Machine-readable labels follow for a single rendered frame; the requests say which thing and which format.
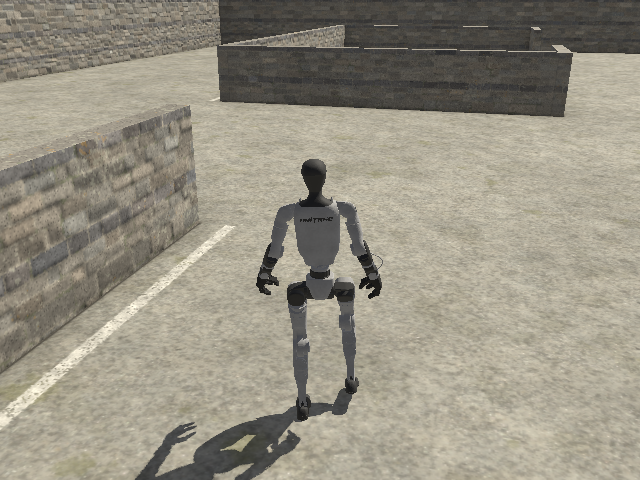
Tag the right robot forearm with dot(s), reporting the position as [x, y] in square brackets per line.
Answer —
[368, 264]

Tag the right robot upper arm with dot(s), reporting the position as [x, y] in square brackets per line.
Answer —
[348, 210]

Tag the left robot shin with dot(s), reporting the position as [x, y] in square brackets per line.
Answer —
[300, 365]

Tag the robot left hand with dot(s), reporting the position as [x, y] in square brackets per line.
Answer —
[261, 282]

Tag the left robot forearm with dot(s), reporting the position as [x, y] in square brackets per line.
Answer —
[267, 265]

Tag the robot right foot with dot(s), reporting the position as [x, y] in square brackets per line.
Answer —
[351, 386]

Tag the robot right hand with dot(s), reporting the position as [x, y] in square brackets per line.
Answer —
[377, 284]

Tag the left robot upper arm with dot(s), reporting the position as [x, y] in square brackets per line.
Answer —
[284, 214]

